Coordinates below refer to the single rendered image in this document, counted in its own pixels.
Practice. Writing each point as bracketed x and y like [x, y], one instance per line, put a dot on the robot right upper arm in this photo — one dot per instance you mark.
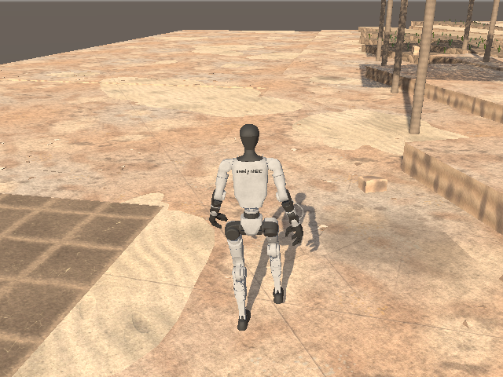
[279, 178]

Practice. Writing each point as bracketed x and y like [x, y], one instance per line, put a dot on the left robot foot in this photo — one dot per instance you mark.
[242, 324]

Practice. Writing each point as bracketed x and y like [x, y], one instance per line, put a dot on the left robot forearm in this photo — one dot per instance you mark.
[215, 205]

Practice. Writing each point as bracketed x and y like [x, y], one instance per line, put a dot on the robot left hand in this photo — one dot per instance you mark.
[220, 216]

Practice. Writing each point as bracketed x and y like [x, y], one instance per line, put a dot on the right robot shin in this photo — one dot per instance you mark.
[275, 266]

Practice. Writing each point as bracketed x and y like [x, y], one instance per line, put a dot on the right robot forearm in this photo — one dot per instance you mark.
[290, 211]

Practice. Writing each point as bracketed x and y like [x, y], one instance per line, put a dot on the robot right hand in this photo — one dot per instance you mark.
[298, 234]

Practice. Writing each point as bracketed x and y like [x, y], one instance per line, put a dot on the robot left upper arm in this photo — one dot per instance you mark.
[222, 176]

